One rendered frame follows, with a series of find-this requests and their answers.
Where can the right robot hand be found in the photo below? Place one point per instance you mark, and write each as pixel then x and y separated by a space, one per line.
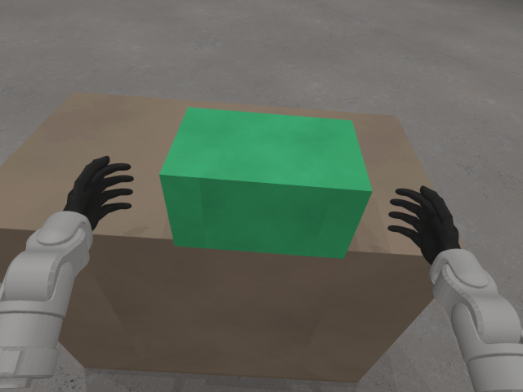
pixel 436 230

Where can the pedestal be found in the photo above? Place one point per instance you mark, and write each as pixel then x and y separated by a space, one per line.
pixel 143 304

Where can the robot right forearm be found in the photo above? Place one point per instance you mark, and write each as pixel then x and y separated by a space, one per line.
pixel 486 325

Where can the robot left forearm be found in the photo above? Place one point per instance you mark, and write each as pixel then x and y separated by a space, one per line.
pixel 34 298

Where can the carton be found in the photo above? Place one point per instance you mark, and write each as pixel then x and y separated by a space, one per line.
pixel 269 183

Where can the left robot hand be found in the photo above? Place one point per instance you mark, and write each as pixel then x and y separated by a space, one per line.
pixel 88 195

